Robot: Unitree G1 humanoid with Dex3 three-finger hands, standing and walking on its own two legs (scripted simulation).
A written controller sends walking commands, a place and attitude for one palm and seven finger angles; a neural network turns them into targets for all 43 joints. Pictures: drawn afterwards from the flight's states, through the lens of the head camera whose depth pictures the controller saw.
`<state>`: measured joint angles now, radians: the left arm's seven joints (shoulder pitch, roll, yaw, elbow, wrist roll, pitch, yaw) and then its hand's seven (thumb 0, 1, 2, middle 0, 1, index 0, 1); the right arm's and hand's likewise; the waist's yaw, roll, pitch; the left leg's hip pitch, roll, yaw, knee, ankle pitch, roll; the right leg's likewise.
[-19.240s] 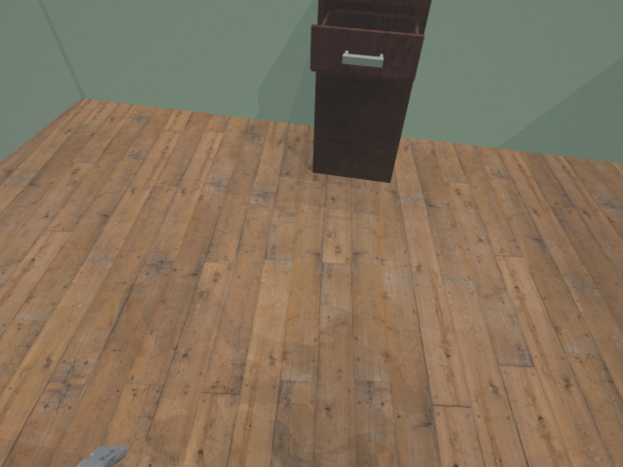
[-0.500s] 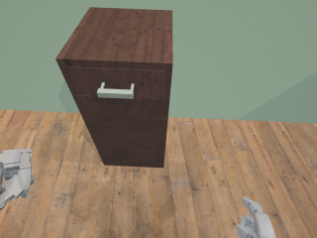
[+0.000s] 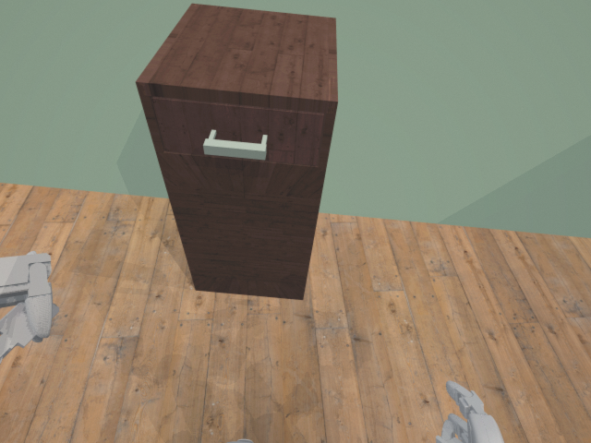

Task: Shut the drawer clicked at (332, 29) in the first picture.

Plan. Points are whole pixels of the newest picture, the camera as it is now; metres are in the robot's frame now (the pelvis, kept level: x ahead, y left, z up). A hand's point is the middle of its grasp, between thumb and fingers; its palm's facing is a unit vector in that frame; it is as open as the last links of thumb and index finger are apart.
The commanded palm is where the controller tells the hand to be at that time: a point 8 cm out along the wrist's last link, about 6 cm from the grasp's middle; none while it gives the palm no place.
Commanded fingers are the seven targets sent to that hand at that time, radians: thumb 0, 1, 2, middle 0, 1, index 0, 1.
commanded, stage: step back with the hand held close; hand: left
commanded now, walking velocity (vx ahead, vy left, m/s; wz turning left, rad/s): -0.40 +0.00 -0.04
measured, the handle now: (237, 143) +0.70 +0.15 -0.02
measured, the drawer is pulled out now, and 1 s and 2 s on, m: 0.00 0.00 0.00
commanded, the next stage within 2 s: stop stepping back and stand still in 0.46 s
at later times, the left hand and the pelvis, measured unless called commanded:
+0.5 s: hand out of the picture +0.09 +0.26 +0.18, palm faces +0.37 -0.83 -0.41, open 3.2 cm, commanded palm +0.04 +0.29 +0.18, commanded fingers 0.00 0.90 0.90 -1.40 -1.60 -1.40 -1.60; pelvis -0.09 +0.01 +0.00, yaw -1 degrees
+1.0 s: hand out of the picture -0.05 +0.31 +0.19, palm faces +0.42 -0.86 -0.28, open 3.2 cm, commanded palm -0.09 +0.33 +0.18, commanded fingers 0.00 0.90 0.90 -1.40 -1.60 -1.40 -1.60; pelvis -0.24 +0.06 -0.02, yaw -4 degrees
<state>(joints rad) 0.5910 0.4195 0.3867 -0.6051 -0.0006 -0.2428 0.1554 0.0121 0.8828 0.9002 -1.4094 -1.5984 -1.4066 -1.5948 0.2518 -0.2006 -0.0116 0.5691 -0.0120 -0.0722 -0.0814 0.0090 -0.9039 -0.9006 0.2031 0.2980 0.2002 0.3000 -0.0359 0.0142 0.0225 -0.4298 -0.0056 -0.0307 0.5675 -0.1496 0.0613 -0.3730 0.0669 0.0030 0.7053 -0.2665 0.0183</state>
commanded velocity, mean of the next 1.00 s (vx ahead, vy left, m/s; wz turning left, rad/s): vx -0.07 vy -0.05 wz -0.01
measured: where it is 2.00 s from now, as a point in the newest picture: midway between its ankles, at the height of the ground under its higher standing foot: outside the picture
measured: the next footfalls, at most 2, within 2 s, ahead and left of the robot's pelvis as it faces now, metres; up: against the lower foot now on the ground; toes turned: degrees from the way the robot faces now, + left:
right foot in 0.10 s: -0.08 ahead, -0.12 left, +0.00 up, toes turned +2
left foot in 0.46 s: +0.02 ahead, +0.07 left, +0.00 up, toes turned -3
